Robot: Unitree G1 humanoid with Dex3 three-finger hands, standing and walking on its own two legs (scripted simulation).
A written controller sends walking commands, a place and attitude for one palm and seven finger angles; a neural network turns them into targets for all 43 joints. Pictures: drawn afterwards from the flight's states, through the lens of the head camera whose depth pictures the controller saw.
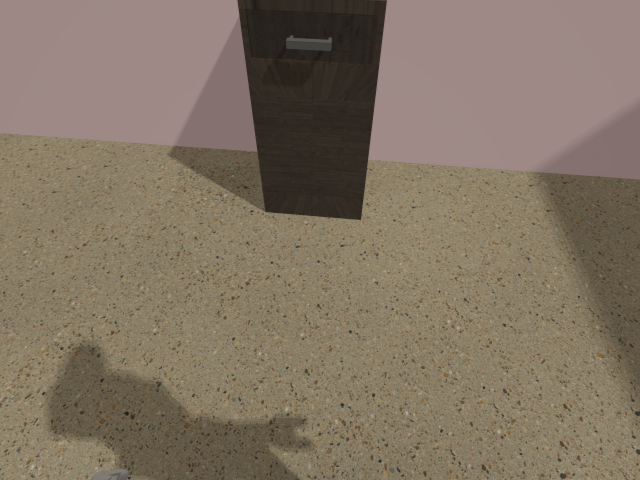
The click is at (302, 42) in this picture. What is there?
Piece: drawer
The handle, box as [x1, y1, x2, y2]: [286, 35, 331, 50]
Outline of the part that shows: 286,39 286,48 330,50 331,48 330,37 327,40 294,38 290,35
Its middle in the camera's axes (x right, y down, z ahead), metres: -0.04 -0.61 +1.20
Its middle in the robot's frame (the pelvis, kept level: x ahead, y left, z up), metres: +1.31 +0.10 +0.01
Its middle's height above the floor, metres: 0.78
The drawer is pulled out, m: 0.00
